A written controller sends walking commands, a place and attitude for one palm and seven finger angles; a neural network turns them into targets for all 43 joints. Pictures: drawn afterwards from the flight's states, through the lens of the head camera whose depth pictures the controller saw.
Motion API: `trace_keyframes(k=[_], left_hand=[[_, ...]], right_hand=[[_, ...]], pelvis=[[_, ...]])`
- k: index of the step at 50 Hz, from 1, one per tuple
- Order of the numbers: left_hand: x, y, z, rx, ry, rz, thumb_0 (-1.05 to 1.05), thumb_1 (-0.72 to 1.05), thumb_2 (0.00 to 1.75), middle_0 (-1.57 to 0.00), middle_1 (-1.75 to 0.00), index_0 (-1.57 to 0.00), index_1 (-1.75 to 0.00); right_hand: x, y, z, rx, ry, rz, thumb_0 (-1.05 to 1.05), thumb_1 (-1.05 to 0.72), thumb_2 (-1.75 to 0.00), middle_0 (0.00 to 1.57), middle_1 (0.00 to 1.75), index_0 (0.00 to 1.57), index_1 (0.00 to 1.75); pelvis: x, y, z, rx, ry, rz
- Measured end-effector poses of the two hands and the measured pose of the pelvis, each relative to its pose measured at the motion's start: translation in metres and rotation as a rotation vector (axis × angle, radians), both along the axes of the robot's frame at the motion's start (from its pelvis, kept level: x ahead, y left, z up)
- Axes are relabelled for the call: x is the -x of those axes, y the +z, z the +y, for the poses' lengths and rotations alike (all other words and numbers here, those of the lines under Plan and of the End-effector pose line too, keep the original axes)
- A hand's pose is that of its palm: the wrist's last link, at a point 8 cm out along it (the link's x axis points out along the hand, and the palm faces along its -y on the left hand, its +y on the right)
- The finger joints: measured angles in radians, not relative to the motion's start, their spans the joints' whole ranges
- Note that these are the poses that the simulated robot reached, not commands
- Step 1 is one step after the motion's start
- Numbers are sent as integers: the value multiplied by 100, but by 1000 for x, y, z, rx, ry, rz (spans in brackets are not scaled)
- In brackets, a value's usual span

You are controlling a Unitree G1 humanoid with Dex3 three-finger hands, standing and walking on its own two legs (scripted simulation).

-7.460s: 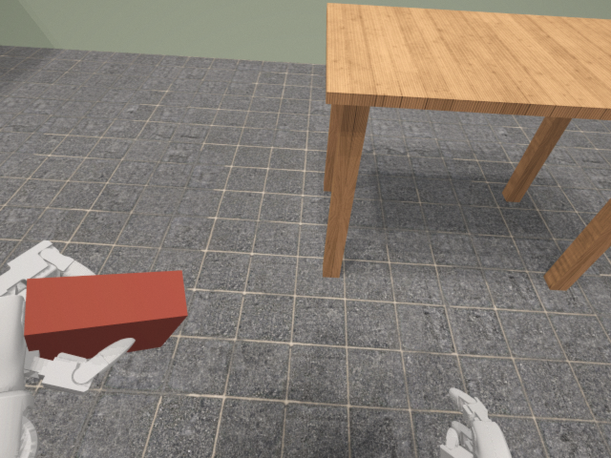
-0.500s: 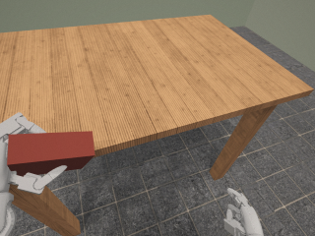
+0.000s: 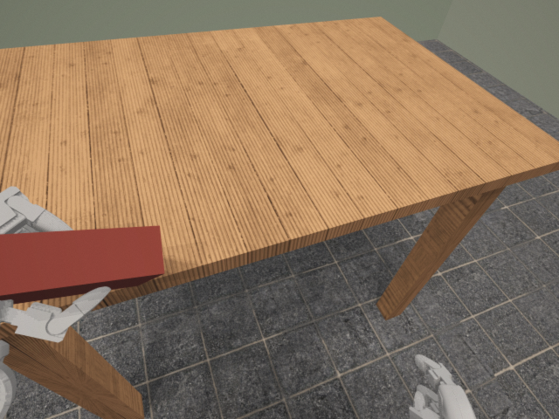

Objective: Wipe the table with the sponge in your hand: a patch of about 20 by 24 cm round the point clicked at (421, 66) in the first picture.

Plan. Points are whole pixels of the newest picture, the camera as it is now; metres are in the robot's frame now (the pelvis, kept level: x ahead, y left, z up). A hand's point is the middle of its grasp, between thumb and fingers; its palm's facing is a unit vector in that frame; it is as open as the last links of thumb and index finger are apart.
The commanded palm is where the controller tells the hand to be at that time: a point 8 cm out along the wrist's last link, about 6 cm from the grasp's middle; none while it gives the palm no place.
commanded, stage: shuffle to correct the standing spot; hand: left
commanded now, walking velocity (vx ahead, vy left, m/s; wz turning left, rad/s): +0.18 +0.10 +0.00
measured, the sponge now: (105, 264) +0.23 +0.21 +0.16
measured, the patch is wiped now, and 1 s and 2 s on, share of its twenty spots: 0.00 0.00 0.00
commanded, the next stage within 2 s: come to a stop and stand still in 0.38 s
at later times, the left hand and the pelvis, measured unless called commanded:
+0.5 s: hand (68, 225) +0.26 +0.25 +0.18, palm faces +0.44 -0.81 -0.39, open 9.2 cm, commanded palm +0.20 +0.29 +0.20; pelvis +0.05 +0.00 +0.02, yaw +1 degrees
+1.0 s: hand (63, 197) +0.29 +0.27 +0.19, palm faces +0.37 -0.84 -0.39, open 9.2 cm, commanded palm +0.24 +0.31 +0.20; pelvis +0.08 +0.03 +0.02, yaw +0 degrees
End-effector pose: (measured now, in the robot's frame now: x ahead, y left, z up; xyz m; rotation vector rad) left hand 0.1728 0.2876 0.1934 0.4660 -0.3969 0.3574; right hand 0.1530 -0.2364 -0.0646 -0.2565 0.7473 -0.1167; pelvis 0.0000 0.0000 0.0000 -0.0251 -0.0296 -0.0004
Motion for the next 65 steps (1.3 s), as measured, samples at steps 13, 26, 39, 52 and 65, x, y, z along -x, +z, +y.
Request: trace_keyframes(k=[13,26,39,52,65], left_hand=[[-26,17,-5,-36,-32,119,0,-43,104,-82,-140,-82,-140],[-48,4,4,18,70,92,0,-43,104,-82,-140,-82,-140],[-91,16,50,-24,54,44,0,-43,104,-82,-140,-82,-140],[-78,16,30,-32,16,148,0,-43,104,-82,-140,-82,-140],[-60,-2,42,23,-57,186,0,-42,104,-80,-142,-81,-141]], right_hand=[[-2,11,25,-73,-14,4,1,-90,-90,20,30,20,30],[-57,0,2,5,43,62,1,-90,-90,20,29,20,30],[-118,22,65,-37,34,-102,1,-90,-90,20,29,20,30],[-102,17,75,-81,84,-56,1,-90,-90,21,30,20,30],[-36,32,29,40,-84,-86,1,-90,-90,20,29,20,30]], pelvis=[[-17,26,7,-11,-5,26],[-52,17,3,-24,29,22],[-84,16,39,-30,10,-5],[-75,24,29,5,10,17],[-45,21,58,-6,-40,-26]])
